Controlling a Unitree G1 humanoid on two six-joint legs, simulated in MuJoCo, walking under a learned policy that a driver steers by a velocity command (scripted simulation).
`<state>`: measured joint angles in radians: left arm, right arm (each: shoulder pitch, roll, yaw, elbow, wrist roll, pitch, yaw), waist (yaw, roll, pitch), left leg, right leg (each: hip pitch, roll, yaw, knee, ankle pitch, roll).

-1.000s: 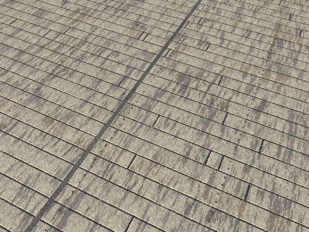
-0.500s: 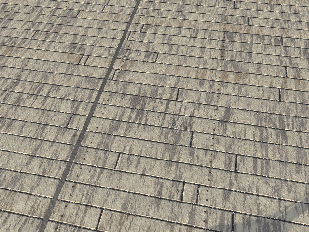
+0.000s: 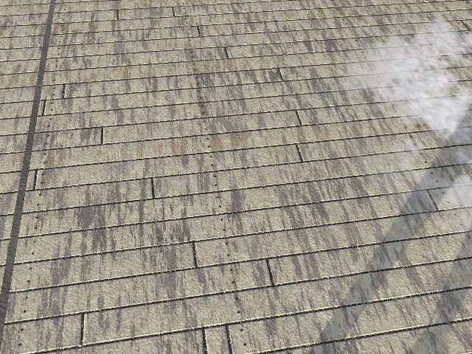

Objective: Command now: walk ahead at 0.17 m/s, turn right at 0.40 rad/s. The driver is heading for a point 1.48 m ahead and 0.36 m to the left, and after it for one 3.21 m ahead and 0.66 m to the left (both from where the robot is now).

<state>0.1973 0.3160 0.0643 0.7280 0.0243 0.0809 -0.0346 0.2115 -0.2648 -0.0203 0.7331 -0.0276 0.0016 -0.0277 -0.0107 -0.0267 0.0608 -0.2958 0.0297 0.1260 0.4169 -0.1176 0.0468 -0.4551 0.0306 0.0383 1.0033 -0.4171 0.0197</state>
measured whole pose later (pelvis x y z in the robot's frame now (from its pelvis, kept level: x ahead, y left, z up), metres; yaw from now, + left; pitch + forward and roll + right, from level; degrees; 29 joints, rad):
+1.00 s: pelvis +0.41 +0.01 +0.00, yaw -3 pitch +1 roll +2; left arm 0.08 0.23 0.01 0.83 0.03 -0.04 -0.04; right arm 0.43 -0.21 -0.03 0.97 -0.01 -0.08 0.01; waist -0.05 -0.04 0.05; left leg 0.06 -0.08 0.08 0.18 -0.26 0.06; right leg -0.62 -0.09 -0.05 0.65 0.00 -0.03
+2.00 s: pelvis +0.93 +0.07 +0.00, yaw +28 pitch +1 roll +0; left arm 0.07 0.26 0.04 0.77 0.04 -0.02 -0.02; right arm 0.39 -0.26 -0.08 0.91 0.00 -0.05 0.00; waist -0.07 -0.04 0.05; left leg -0.08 -0.15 -0.09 0.28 -0.22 0.13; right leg -0.67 -0.12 0.04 0.85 -0.11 0.06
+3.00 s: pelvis +1.31 +0.36 +0.01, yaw +38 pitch +0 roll +0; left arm 0.24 0.25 0.06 0.86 0.03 0.01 -0.02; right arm 0.28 -0.22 -0.02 0.89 -0.01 -0.07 -0.02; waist 0.00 -0.04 0.07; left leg -0.12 -0.01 0.17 0.32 -0.21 0.07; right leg -0.58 -0.04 -0.03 0.91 -0.18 -0.01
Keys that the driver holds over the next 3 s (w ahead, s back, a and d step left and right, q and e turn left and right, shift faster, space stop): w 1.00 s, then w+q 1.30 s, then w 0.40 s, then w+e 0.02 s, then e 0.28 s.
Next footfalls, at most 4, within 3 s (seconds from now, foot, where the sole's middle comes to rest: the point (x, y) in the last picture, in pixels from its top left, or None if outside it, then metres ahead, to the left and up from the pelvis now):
0.14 right None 0.02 -0.11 -0.78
0.58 left None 0.35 0.09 -0.78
1.10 right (273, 294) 0.65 -0.12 -0.78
1.66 left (202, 222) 0.90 0.10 -0.78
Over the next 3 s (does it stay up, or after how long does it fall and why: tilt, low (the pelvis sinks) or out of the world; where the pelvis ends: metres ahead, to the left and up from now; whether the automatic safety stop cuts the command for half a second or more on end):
stays up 1.31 0.36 0.01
